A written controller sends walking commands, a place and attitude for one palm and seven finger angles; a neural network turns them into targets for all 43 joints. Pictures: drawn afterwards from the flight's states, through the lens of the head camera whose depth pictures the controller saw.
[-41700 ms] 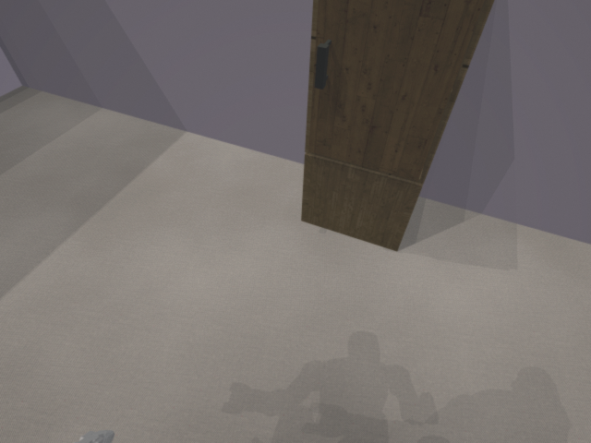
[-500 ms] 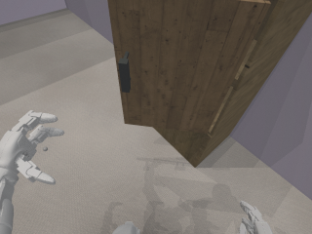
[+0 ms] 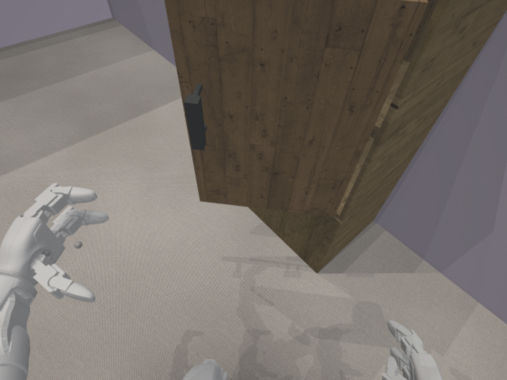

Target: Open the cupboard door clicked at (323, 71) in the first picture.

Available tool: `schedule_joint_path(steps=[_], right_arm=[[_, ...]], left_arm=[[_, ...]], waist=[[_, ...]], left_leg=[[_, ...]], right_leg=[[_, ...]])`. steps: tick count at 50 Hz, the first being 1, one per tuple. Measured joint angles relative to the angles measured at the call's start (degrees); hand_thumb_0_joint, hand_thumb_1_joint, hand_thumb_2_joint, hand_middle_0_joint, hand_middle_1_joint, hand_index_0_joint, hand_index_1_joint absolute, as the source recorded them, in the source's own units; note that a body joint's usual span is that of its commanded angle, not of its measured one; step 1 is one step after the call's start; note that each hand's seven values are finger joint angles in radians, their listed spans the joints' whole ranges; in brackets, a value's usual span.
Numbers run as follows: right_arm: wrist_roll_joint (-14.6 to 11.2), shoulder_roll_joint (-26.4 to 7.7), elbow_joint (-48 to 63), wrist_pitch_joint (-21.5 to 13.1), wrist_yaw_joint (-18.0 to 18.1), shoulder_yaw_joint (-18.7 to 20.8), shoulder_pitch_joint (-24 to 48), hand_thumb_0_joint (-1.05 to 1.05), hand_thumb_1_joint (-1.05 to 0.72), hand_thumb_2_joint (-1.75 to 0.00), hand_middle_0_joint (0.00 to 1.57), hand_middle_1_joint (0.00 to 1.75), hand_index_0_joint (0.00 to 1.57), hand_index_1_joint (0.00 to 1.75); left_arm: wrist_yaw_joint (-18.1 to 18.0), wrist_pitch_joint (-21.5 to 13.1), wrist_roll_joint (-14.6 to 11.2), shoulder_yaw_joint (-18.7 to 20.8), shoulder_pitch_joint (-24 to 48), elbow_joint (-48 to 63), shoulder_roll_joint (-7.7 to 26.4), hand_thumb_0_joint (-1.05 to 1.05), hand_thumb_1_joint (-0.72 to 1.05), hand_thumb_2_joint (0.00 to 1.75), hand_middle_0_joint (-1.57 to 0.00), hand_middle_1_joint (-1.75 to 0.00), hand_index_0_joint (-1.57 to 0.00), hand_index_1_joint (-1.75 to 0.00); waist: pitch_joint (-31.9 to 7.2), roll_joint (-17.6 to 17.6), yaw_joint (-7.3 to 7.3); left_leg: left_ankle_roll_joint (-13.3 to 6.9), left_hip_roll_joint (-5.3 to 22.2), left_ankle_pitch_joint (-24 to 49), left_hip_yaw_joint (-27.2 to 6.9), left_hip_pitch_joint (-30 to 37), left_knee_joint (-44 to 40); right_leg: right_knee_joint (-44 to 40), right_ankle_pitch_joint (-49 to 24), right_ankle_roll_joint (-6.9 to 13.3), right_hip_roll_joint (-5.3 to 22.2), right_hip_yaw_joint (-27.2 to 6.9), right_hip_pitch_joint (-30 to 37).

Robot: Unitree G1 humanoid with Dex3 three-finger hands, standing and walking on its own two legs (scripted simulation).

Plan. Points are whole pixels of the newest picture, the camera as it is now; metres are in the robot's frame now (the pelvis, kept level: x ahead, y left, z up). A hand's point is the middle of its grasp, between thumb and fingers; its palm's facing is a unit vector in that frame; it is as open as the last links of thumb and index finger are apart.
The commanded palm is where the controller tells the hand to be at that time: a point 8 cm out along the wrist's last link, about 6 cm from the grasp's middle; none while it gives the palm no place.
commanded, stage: move the hooked fingers beside the handle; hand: left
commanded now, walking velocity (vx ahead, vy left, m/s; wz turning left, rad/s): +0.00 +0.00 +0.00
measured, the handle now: (198, 117) +0.60 +0.16 +0.06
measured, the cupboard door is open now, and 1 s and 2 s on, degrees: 42 42 42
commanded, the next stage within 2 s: none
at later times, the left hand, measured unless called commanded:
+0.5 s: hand (111, 194) +0.38 +0.26 +0.07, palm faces -0.07 -1.00 -0.01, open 14.0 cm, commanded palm +0.36 +0.30 +0.07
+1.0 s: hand (144, 158) +0.46 +0.23 +0.07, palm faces -0.06 -1.00 -0.01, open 14.0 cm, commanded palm +0.45 +0.27 +0.06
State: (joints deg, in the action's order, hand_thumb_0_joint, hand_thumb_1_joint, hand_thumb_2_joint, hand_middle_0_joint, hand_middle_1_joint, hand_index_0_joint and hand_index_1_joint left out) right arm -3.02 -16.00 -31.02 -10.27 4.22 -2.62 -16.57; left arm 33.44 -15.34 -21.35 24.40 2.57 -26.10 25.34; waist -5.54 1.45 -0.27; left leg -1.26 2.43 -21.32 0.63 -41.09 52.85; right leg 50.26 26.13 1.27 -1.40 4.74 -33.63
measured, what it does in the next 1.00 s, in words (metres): stands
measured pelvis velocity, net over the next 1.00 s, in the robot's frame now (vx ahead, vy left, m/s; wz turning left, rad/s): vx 0.01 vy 0.01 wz -0.03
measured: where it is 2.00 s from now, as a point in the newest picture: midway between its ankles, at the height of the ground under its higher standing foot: outside the picture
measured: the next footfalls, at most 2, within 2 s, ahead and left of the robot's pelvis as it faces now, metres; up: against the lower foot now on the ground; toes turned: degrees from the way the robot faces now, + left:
none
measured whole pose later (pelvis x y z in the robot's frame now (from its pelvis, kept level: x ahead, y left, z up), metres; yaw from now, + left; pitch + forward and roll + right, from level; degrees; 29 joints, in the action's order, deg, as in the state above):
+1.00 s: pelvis +0.01 +0.01 -0.02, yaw -2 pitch +17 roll -3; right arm -1.8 -15.8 -35.3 0.7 2.3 -2.2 -21.0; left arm 24.3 -20.3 -10.0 22.4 41.3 -61.1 30.2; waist -6.2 0.6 -6.0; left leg -1.9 3.0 -23.2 1.9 -51.1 57.5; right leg 55.0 27.5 0.7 -1.7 3.3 -44.1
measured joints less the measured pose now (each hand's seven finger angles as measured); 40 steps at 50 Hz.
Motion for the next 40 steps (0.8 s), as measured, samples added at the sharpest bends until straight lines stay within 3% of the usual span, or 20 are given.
schedule_joint_path(steps=[8,17,29,40], right_arm=[[-0.03,-0.38,-1.30,0.56,0.65,-0.11,0.29,0.01,-0.90,-0.90,0.20,0.30,0.21,0.30],[0.08,-0.12,-1.79,2.54,0.30,-0.23,-0.66,0.01,-0.90,-0.90,0.20,0.30,0.21,0.30],[0.32,-0.28,-2.84,5.81,-0.80,0.56,-3.59,0.01,-0.90,-0.90,0.20,0.30,0.21,0.30],[0.95,0.24,-3.65,8.33,-1.47,0.43,-3.41,0.01,-0.90,-0.90,0.20,0.30,0.21,0.30]], left_arm=[[-0.79,-0.44,1.57,-1.40,7.39,-5.52,0.24,-0.01,-0.50,0.30,-0.30,-1.21,-0.30,-1.20],[-2.62,-0.22,4.05,-1.85,16.06,-12.96,1.48,-0.01,-0.50,0.30,-0.30,-1.21,-0.30,-1.20],[-4.53,-1.92,6.01,-2.17,22.62,-19.08,2.19,-0.01,-0.50,0.30,-0.30,-1.20,-0.30,-1.20],[-7.95,-3.56,9.47,-2.19,31.40,-27.21,2.60,-0.01,-0.50,0.30,-0.30,-1.20,-0.30,-1.20]], waist=[[0.36,-0.29,-0.02],[0.46,-0.73,-1.67],[-0.03,-0.61,-2.87],[-0.25,-0.90,-4.56]], left_leg=[[0.04,-0.15,-0.10,-0.41,-1.46,1.14],[-0.17,0.01,-0.22,0.22,-3.04,1.56],[-0.72,0.00,-1.00,0.96,-5.19,2.36],[-0.87,0.16,-1.43,1.34,-7.42,3.26]], right_leg=[[1.27,0.36,0.11,0.13,0.40,-1.32],[1.88,0.32,-0.08,0.08,-0.26,-3.25],[2.41,0.67,-0.64,0.17,-1.03,-5.49],[3.34,0.94,-0.83,0.09,-1.46,-7.90]])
